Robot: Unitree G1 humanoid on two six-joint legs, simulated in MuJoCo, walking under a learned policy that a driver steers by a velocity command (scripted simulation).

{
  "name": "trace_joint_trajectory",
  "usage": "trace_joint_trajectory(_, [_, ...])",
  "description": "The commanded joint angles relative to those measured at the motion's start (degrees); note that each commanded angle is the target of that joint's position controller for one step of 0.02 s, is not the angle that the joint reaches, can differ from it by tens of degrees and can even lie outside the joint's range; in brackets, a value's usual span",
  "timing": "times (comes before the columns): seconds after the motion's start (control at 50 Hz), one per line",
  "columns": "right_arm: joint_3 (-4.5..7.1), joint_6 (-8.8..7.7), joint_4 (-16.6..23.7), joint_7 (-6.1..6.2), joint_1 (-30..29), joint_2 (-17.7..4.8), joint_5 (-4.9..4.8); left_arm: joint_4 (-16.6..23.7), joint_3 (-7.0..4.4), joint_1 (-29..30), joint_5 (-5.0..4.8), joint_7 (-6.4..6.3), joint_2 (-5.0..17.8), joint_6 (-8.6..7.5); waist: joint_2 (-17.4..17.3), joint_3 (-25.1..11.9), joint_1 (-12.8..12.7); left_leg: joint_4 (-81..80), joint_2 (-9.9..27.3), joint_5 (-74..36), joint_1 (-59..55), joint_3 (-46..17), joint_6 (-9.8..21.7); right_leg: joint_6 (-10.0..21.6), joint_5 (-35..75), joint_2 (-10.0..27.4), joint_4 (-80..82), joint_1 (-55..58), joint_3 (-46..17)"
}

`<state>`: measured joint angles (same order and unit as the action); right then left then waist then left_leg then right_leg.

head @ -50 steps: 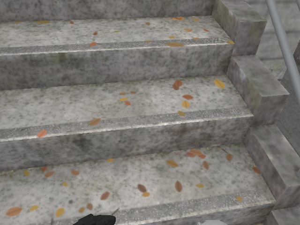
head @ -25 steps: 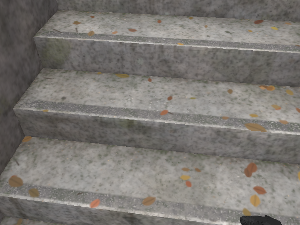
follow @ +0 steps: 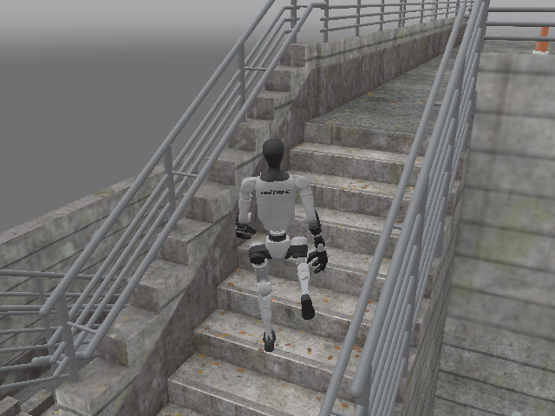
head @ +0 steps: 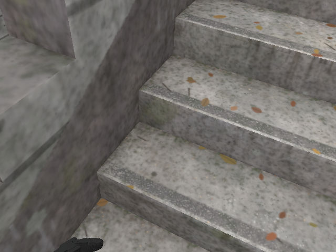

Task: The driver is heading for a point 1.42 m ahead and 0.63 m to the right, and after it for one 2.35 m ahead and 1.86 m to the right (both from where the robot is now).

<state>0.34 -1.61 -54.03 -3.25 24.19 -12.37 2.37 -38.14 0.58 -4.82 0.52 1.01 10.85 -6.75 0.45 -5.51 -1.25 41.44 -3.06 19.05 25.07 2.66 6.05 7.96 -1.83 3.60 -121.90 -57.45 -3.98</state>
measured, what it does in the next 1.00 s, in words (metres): climbs, turning right: right foot 0.16 m higher, then left foot 0.16 m higher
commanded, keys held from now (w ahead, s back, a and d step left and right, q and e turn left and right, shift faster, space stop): w+e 1.00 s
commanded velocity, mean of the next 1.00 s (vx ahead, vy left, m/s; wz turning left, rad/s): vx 0.43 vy -0.07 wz -0.32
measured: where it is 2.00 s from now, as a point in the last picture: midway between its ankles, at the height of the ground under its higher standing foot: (325, 57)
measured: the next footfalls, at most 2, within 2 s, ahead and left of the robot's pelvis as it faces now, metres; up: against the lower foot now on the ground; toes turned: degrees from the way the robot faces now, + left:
right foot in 0.32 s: +0.33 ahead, -0.09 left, +0.16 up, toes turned +0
left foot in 0.82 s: +0.72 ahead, -0.03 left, +0.32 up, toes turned -17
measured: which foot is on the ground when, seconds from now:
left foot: down 0.00-0.34, up 0.36-0.80, down 0.82-1.00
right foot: up 0.00-0.30, down 0.32-0.82, up 0.84-1.00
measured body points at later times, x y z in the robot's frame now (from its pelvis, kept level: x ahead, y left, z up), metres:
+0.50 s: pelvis +0.28 -0.07 +0.15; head +0.27 -0.05 +0.60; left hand +0.32 +0.19 +0.00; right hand +0.48 -0.30 +0.09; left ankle +0.26 +0.09 -0.33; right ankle +0.29 -0.09 -0.55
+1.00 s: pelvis +0.58 -0.08 +0.31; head +0.56 -0.09 +0.76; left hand +0.84 +0.08 +0.23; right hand +0.56 -0.38 +0.19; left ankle +0.68 -0.02 -0.39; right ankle +0.48 -0.20 -0.12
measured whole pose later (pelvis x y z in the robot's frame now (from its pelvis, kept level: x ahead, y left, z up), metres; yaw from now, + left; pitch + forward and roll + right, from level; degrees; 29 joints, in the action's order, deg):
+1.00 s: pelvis +0.58 -0.08 +0.31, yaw -26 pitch +1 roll +2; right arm 3.6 -3.6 -50.8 2.1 12.7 -16.2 2.7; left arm -39.6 -2.1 -10.8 -0.2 1.5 15.1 -2.4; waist 0.3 -4.4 -1.0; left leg 45.1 1.9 18.3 28.0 10.5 2.9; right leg 8.5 -7.8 -6.2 -121.6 -51.4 -9.5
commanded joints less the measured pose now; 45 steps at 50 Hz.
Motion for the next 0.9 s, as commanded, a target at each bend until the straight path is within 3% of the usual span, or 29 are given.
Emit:
trace_joint_trajectory(0.02, [-1.92,-1.47,1.9,-0.78,-6.0,2.2,0.74,2.5,4.31,-3.7,-1.35,0.33,-6.5,0.66,-3.5,5.9,-5.6,-18.9,9.6,-6.9,1.9,-12.6,-2.5,-0.4,-0.6,0.4,-9.0,-17.2,2.3])
trace_joint_trajectory(0.06, [-2.52,-1.90,-2.0,-0.89,-2.1,2.8,-0.27,2.9,5.44,0.3,-1.52,-0.45,-8.5,1.11,-7.2,7.5,-3.5,-20.3,10.0,-5.5,1.4,-10.7,-3.8,-0.8,0.0,-1.4,-10.4,-24.9,2.4])
trace_joint_trajectory(0.1, [-2.97,-1.75,-5.6,0.15,2.9,2.8,-1.84,6.1,6.54,14.3,-0.41,-0.81,-9.1,1.00,-5.9,9.3,1.1,-24.8,10.8,-3.4,6.4,-9.7,-4.0,-2.5,5.8,-3.7,3.8,-23.6,5.9])
trace_joint_trajectory(0.12, [-3.89,-2.03,-3.8,2.00,6.8,3.4,0.21,6.9,6.24,17.9,-1.59,-2.05,-7.1,2.71,0.7,11.4,4.8,-24.0,11.8,-27.0,3.7,-11.5,-7.5,-4.5,3.5,-5.3,4.7,-24.5,6.5])
trace_joint_trajectory(0.16, [-2.44,-1.83,-4.3,5.30,9.1,-1.7,-0.07,7.8,6.70,17.9,-2.49,-2.83,-8.5,3.63,-7.1,5.1,3.7,-27.1,14.4,-51.5,-8.3,-9.0,-8.1,-7.0,-3.1,-5.6,14.7,-22.8,9.1])
trace_joint_trajectory(0.22, [-0.69,-2.59,-4.5,7.97,5.1,-6.4,-2.02,6.6,4.80,14.6,-0.69,-1.35,-4.7,4.67,-10.6,-7.4,-1.2,-26.7,15.2,-89.4,-20.6,4.4,-8.6,-1.9,-4.8,-7.4,31.2,-0.3,14.7])
trace_joint_trajectory(0.28, [1.40,-2.86,-1.1,8.99,-4.7,-11.2,-2.52,4.2,0.59,2.4,1.40,2.00,5.4,7.68,-14.9,-11.4,-9.2,-15.6,21.8,-124.3,-35.1,2.9,-1.3,0.9,-24.3,-9.2,49.8,15.2,13.9])
trace_joint_trajectory(0.32, [3.25,-2.72,3.1,8.02,-10.0,-13.3,-3.08,-0.7,-0.65,-7.2,1.27,3.15,7.0,8.30,-11.0,-10.2,-11.3,2.4,21.1,-108.4,-32.9,2.8,3.5,3.5,-23.7,-9.9,74.5,28.3,4.4])
trace_joint_trajectory(0.34, [3.23,-4.22,8.8,8.01,-16.6,-11.6,-0.89,-4.4,-2.03,-14.1,1.88,2.65,10.7,8.70,4.7,-7.3,-12.3,23.6,13.2,-61.3,-9.9,-0.6,2.5,7.7,-12.9,-7.3,84.1,43.2,-15.4])
trace_joint_trajectory(0.36, [0.93,-5.46,12.0,5.54,-16.0,0.7,0.52,-2.0,-2.10,-8.2,4.08,-0.42,9.8,9.44,21.6,-3.6,-4.7,62.6,-6.0,-3.0,18.3,-5.6,-3.4,18.8,4.7,5.4,100.4,44.6,-43.8])
trace_joint_trajectory(0.38, [0.50,-6.42,13.4,3.61,-11.2,3.7,-0.12,-1.9,-0.54,-8.9,3.02,-1.74,5.5,8.53,13.8,-2.2,-0.9,76.8,-3.6,2.6,27.6,-13.5,0.7,16.6,-8.2,5.7,99.2,41.6,-43.6])
trace_joint_trajectory(0.4, [-0.77,-6.72,14.8,2.34,-12.9,4.8,-0.20,-3.0,-0.07,-11.6,1.69,-1.82,0.6,7.87,4.8,1.2,-0.1,77.5,-2.1,1.0,32.6,-12.6,2.4,12.8,-20.2,2.4,96.7,39.0,-34.2])
trace_joint_trajectory(0.42, [-1.43,-6.99,16.2,2.32,-14.5,6.2,0.56,-4.7,-0.79,-12.7,0.19,-1.28,0.5,6.93,-3.5,5.1,2.3,73.8,0.1,0.4,37.7,-10.7,1.7,9.2,-26.8,-0.3,98.2,38.1,-30.2])
trace_joint_trajectory(0.44, [-2.92,-6.43,14.9,0.73,-9.4,8.0,2.06,-9.8,0.42,-16.8,0.57,0.43,-3.7,4.65,-10.4,0.8,4.8,69.6,4.7,-10.2,38.2,-12.3,2.1,4.5,-33.5,1.7,97.6,39.2,-31.7])
trace_joint_trajectory(0.52, [-5.71,-6.33,19.6,-0.39,-16.4,8.1,0.90,-11.7,-0.42,-16.5,0.56,1.03,1.5,4.21,-4.4,7.3,6.0,72.3,6.5,-17.6,47.8,-6.1,-0.4,-1.6,-18.8,-3.3,98.2,33.7,-20.5])
trace_joint_trajectory(0.56, [-6.38,-6.20,23.2,0.93,-24.9,6.6,1.82,-10.4,-0.28,-15.6,-0.01,-0.32,2.0,4.56,-5.2,8.0,4.2,58.7,6.7,-22.8,40.7,-0.1,-2.8,-3.5,-6.8,-5.6,98.5,24.4,-17.7])
trace_joint_trajectory(0.58, [-6.52,-6.46,24.7,2.09,-28.5,7.4,2.21,-10.7,-0.38,-18.3,-0.37,-0.48,2.6,4.13,-1.5,6.0,2.6,58.8,5.3,-23.3,38.8,2.8,-3.7,-2.3,1.6,-5.2,98.4,23.8,-20.2])
trace_joint_trajectory(0.64, [-6.61,-6.52,22.7,2.43,-27.0,9.1,0.40,-14.1,-1.35,-29.5,-0.39,-0.97,4.3,3.99,7.3,-0.4,-1.3,69.2,5.1,-16.2,56.2,1.2,-4.4,2.1,6.4,-1.2,96.0,49.8,-26.7])
trace_joint_trajectory(0.66, [-6.93,-7.07,25.6,2.01,-34.7,8.9,-0.19,-16.2,-2.04,-34.5,-0.98,-1.68,5.7,5.09,7.5,-0.3,-5.2,67.6,4.3,-11.0,63.9,2.1,-5.3,0.7,5.0,-0.1,97.8,59.9,-28.1])
trace_joint_trajectory(0.72, [-7.09,-8.58,32.5,1.64,-50.8,9.6,-0.19,-18.4,-1.69,-42.8,-0.55,-3.59,-0.5,7.12,6.5,6.5,-8.6,60.1,5.2,-2.5,71.1,2.1,-5.8,0.9,14.4,2.6,102.8,68.8,-29.5])
trace_joint_trajectory(0.74, [-8.32,-9.27,35.6,1.58,-54.4,10.1,0.87,-15.9,-2.17,-35.9,-2.32,-5.46,0.0,7.97,7.1,8.5,-6.3,43.1,5.2,2.6,52.7,4.3,-4.3,0.1,23.8,1.8,112.6,54.9,-24.3])
trace_joint_trajectory(0.76, [-8.02,-9.68,37.3,1.99,-54.5,9.3,0.33,-14.8,-1.72,-32.6,-2.15,-6.40,-1.0,7.71,8.2,7.7,-3.2,26.5,2.6,6.6,28.4,7.8,-2.7,-0.9,39.6,0.2,115.5,41.7,-20.2])
trace_joint_trajectory(0.78, [-4.42,-9.71,34.4,3.26,-43.9,4.4,-1.33,-16.2,-1.34,-34.2,-0.15,-6.14,0.0,5.57,12.4,-4.1,2.1,28.5,-5.2,0.1,2.6,14.7,-1.9,-0.7,78.8,-1.1,109.5,38.2,-16.9])
trace_joint_trajectory(0.8, [-0.79,-9.37,31.4,4.08,-26.8,-3.7,-1.29,-13.6,-3.34,-27.5,0.53,-4.74,9.3,3.65,20.3,-11.6,11.7,18.5,-2.8,0.4,-11.7,2.5,1.8,1.1,97.0,1.5,96.6,40.9,-21.6])
trace_joint_trajectory(0.82, [3.56,-7.99,24.6,4.95,-2.9,-13.3,-0.57,-8.4,-4.72,-12.9,0.04,-3.58,15.6,1.92,18.7,-26.0,22.5,12.9,6.1,8.2,-28.6,-14.7,5.6,1.9,91.8,0.8,76.8,41.4,-20.8])
trace_joint_trajectory(0.84, [4.28,-6.86,19.0,4.99,7.6,-16.6,2.44,-6.0,-3.22,-12.2,0.36,-1.33,7.4,0.19,-15.0,-38.1,18.5,-6.7,20.5,8.1,-49.7,-44.0,13.5,0.6,34.4,-10.3,54.1,26.6,-19.2])
trace_joint_trajectory(0.86, [3.86,-5.14,18.2,6.97,2.6,-12.4,2.49,-6.7,-3.28,-17.1,1.05,0.98,6.5,-0.79,-28.5,-39.8,13.9,-22.4,28.1,14.9,-48.8,-71.3,16.2,-1.4,-4.5,-13.9,32.0,18.6,-24.6])
trace_joint_trajectory(0.88, [3.25,-3.57,14.8,8.17,-1.4,-6.9,-0.61,-4.8,-3.49,-12.3,0.68,2.26,6.5,-0.11,-20.7,-22.8,11.9,-23.7,25.7,26.4,-35.7,-63.7,12.4,-1.8,-5.1,-11.2,22.3,11.2,-18.3])
trace_joint_trajectory(0.9, [1.57,-2.56,11.2,8.08,-6.4,-1.7,-2.43,-0.8,-2.40,-7.4,0.93,2.20,2.8,2.23,-9.1,-4.5,7.5,-21.1,24.4,27.4,-16.8,-49.9,10.3,-3.5,-7.6,-9.7,14.9,6.1,-9.5])
Velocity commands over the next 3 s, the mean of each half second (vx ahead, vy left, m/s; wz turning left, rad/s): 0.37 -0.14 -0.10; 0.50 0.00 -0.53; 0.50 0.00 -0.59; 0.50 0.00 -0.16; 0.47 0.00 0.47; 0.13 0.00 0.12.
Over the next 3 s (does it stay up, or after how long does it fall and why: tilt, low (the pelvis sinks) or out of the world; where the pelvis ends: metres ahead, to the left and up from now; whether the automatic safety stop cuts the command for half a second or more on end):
stays up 1.44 -0.72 0.88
